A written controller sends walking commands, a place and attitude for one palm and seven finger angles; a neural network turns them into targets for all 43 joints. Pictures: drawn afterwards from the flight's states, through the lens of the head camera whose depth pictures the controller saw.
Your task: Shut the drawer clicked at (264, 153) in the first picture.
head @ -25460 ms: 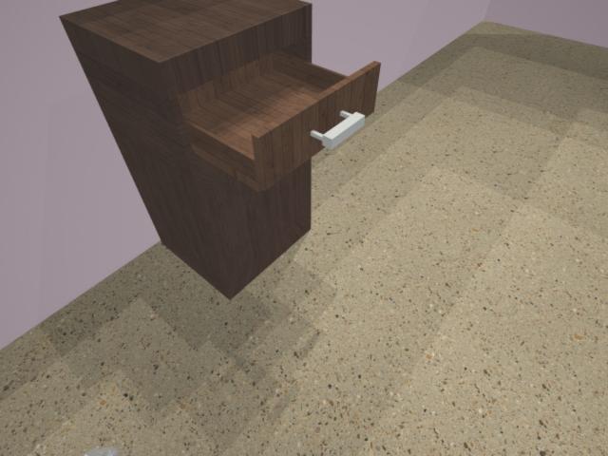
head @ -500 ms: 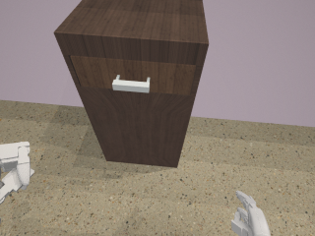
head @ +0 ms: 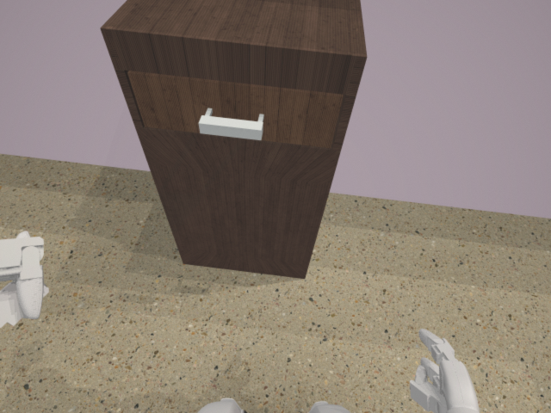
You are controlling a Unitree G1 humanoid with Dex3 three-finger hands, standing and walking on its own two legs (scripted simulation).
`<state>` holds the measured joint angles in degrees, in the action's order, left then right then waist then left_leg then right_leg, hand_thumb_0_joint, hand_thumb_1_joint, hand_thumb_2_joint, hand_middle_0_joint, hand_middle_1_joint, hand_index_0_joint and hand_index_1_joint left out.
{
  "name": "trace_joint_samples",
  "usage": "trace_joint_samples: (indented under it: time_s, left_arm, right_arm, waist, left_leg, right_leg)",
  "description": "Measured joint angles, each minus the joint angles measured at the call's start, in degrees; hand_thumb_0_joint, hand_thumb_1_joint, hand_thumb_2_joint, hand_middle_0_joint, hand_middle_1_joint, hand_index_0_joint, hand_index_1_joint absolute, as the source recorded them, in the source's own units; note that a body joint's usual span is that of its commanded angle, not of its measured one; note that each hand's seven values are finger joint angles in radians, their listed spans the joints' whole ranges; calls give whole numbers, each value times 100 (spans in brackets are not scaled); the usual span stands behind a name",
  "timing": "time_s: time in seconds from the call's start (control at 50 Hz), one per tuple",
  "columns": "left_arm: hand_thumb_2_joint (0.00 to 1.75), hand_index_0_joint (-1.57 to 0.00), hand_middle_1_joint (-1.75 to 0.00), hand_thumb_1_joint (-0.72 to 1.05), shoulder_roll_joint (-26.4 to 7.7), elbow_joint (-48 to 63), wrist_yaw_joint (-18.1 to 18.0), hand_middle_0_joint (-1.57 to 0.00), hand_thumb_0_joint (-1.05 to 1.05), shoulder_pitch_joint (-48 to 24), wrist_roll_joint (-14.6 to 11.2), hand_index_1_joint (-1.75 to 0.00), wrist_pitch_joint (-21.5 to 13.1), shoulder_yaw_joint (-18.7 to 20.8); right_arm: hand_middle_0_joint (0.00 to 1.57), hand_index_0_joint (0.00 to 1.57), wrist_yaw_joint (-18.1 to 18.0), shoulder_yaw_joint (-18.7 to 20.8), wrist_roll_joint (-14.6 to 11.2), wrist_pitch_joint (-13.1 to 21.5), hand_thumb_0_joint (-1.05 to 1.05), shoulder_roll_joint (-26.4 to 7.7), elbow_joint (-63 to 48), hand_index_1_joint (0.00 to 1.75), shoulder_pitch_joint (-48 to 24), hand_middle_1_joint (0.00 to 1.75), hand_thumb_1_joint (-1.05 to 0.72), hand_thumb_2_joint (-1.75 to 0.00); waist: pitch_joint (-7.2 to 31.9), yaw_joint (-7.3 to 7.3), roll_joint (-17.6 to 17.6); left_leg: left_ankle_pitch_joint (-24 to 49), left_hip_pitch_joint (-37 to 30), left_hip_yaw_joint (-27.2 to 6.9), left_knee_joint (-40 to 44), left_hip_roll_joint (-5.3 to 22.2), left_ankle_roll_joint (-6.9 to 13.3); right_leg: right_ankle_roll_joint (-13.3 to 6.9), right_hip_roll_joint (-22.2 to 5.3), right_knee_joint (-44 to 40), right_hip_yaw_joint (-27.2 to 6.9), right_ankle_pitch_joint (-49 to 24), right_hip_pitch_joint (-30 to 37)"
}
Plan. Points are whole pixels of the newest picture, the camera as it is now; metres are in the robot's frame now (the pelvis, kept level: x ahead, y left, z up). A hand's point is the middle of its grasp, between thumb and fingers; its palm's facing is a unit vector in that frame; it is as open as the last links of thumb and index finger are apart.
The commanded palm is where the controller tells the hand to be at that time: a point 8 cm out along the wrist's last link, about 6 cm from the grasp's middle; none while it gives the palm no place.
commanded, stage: step back with the hand held close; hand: left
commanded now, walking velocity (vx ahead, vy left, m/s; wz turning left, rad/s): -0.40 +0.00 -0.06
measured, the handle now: (233, 121) +0.67 +0.11 +0.01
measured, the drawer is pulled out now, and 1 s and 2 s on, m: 0.00 0.00 0.00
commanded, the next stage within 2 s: stop stepping back and stand still in 0.60 s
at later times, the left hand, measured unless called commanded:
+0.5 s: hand out of the picture +0.14 +0.24 +0.19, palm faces +0.25 -0.83 -0.49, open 3.2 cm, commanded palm +0.08 +0.29 +0.19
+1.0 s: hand out of the picture +0.07 +0.27 +0.19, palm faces +0.21 -0.88 -0.42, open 3.2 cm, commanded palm +0.01 +0.32 +0.19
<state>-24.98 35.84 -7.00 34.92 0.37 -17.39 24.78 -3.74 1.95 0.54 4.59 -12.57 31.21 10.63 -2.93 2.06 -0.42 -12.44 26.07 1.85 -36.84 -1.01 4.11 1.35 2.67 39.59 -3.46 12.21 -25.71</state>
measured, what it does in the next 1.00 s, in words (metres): walks backwards: right foot, then right foot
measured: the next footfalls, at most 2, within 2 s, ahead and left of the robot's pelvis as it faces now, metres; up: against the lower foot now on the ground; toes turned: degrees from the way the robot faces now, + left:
right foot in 0.08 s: -0.03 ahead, -0.13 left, +0.00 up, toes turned +3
right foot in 0.70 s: -0.14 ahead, -0.11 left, +0.00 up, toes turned -5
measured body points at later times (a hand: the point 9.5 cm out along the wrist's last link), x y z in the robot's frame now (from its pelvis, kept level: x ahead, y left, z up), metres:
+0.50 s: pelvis -0.06 +0.01 +0.01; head -0.05 +0.04 +0.46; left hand +0.12 +0.29 +0.21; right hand +0.09 -0.26 -0.05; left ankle +0.07 +0.08 -0.72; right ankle -0.07 -0.13 -0.72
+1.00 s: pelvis -0.15 +0.06 +0.03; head -0.15 +0.10 +0.47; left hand +0.05 +0.32 +0.21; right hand -0.04 -0.18 -0.04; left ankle -0.04 +0.10 -0.72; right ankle -0.19 -0.05 -0.70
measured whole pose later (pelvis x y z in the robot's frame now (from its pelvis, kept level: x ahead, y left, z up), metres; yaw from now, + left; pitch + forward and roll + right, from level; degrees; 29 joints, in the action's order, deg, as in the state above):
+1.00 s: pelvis -0.15 +0.06 +0.03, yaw -8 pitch -1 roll -3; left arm -24.4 35.1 -7.8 36.6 -1.9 -11.6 21.9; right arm -3.2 -3.1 1.7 8.9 -8.5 34.8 14.9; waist 0.7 2.3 -2.4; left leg -3.7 16.9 2.1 -17.1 -1.4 2.7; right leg -0.9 3.7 33.7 0.7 26.5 -13.4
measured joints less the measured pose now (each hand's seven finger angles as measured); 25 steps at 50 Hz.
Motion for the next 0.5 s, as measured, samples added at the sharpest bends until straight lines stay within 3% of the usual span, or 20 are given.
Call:
trace_joint_samples:
  time_s: [0.06,0.12,0.16,0.24,0.36,0.42,0.5]
  left_arm:
    - [90,-140,-159,88,-1,-97,-15,-141,1,28,-29,-160,-9,134]
    - [90,-140,-160,88,99,-64,-33,-141,1,118,-147,-160,-83,207]
    - [90,-140,-160,89,236,-80,-8,-141,1,-15,-160,-160,-132,64]
    - [90,-140,-160,89,196,9,92,-141,1,-128,-157,-160,-99,-302]
    - [90,-140,-159,88,-233,4,156,-141,1,248,-274,-159,-144,-200]
    - [90,-140,-159,88,-303,-109,115,-141,1,312,-333,-159,-163,-124]
    - [90,-140,-159,88,-190,-307,92,-141,1,146,-323,-160,-183,-118]
  right_arm:
    - [20,21,-5,27,14,112,2,68,120,30,167,30,-91,-90]
    - [20,20,43,-49,61,251,2,137,265,30,150,30,-91,-90]
    - [20,21,69,-92,96,296,2,138,393,30,-58,30,-91,-90]
    - [20,21,83,-138,46,160,2,177,416,30,-274,30,-91,-90]
    - [20,21,21,-82,-61,-38,2,111,190,30,-159,30,-91,-90]
    - [20,21,-26,-24,-72,-60,2,-20,201,30,-26,30,-91,-90]
    - [20,20,-88,-13,-40,16,2,-129,252,30,75,30,-91,-90]
  waist:
    - [193,-38,97]
    - [312,-228,-8]
    - [152,-324,16]
    - [-15,-226,58]
    - [169,48,141]
    - [260,59,183]
    - [252,-3,178]
  left_leg:
    - [79,97,-119,99,79,-55]
    - [215,247,25,267,155,-124]
    - [384,272,105,429,263,-190]
    - [791,125,101,900,337,-231]
    - [664,121,-53,777,311,-241]
    - [772,67,-135,760,239,-196]
    - [975,12,-111,903,168,5]
  right_leg:
    - [-39,177,330,31,499,439]
    - [-131,122,-518,30,874,1003]
    - [-206,183,-935,-42,886,1066]
    - [-201,251,-1177,-32,423,1076]
    - [-202,292,-1256,17,327,1176]
    - [-146,270,-1256,23,312,1251]
    - [-82,223,-972,20,570,1158]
